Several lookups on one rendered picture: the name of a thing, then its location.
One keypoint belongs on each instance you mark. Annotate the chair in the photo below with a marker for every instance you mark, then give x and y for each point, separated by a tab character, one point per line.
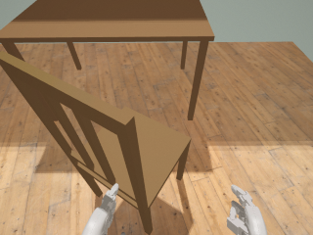
134	151

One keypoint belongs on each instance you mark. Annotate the right robot hand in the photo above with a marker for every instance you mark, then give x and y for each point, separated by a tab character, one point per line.
250	221

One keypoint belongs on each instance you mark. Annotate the table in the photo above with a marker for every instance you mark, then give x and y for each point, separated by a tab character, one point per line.
74	21

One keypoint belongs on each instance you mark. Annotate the left robot hand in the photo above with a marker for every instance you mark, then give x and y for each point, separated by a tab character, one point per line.
101	218

